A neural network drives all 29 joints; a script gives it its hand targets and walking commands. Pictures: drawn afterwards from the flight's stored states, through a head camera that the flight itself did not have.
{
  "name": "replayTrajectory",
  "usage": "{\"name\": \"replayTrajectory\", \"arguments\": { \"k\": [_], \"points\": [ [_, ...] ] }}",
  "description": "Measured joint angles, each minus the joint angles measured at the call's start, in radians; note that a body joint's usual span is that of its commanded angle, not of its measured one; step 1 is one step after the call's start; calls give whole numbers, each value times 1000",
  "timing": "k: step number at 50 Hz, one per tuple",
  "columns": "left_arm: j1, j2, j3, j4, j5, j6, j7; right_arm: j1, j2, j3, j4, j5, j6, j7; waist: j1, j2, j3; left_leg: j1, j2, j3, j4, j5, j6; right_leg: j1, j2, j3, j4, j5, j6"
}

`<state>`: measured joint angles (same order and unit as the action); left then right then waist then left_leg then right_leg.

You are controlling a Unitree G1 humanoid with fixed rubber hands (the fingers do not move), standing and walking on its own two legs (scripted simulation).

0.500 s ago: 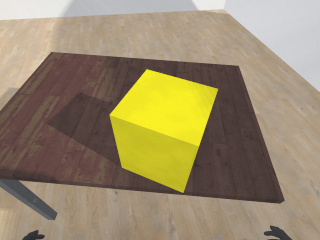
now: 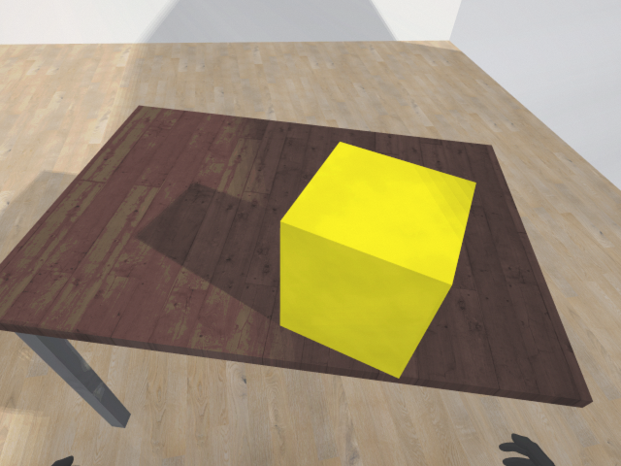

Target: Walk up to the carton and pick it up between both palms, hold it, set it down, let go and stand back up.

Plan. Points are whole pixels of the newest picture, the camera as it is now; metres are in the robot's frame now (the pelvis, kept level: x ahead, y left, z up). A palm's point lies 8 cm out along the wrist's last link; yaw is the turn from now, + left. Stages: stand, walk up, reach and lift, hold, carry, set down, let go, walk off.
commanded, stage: walk up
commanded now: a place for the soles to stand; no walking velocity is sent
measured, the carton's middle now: (369, 260) +0.43 -0.08 +0.02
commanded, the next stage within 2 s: reach and lift in 0.52 s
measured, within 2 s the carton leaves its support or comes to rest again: neither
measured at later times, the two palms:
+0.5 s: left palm out of the picture +0.10 +0.31 -0.07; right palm out of the picture +0.14 -0.31 -0.06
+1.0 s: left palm (101, 445) +0.18 +0.26 -0.05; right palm out of the picture +0.15 -0.31 -0.04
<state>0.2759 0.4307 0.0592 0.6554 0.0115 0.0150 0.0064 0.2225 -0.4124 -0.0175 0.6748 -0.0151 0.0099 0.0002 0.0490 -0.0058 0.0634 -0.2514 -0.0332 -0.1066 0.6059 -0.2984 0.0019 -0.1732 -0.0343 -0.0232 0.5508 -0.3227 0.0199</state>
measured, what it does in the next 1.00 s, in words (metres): stands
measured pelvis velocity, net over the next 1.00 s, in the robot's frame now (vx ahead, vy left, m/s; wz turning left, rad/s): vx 0.01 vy -0.02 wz -0.01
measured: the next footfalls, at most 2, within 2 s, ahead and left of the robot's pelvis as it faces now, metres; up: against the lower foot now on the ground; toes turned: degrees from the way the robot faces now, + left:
none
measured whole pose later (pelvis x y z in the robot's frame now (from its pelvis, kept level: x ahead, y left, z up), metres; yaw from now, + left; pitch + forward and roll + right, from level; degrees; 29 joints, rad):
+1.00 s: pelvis +0.01 -0.02 +0.01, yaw -1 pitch -8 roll -1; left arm 0.15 0.37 0.06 0.46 0.03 0.24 -0.03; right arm 0.14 -0.28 -0.11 0.91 -0.04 -0.34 -0.04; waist 0.03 -0.06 0.11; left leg -0.07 0.01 -0.10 0.47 -0.26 -0.04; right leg -0.01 0.00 -0.02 0.43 -0.28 0.01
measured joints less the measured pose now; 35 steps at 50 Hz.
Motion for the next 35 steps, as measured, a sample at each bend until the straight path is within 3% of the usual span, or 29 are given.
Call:
{"name": "replayTrajectory", "arguments": {
  "k": [27,31,35],
  "points": [
    [0,0,0,5,0,-7,-16,0,0,0,0,0,-7,-1,0,0,-11,14,3,0,-31,11,-10,1,0,0,-2,-3,0],
    [-73,-21,0,-13,14,182,6,-93,23,-84,235,-80,-205,34,0,6,25,9,12,0,-18,8,-28,-7,9,0,12,-3,-2],
    [-109,-52,-1,-106,15,262,7,-107,31,-128,292,-100,-295,41,-5,7,65,4,28,0,-12,9,-39,-16,25,1,20,-1,-7]
  ]
}}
